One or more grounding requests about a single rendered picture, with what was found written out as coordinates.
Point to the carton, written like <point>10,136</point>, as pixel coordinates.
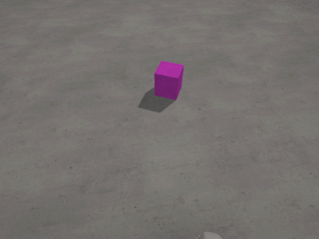
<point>168,80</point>

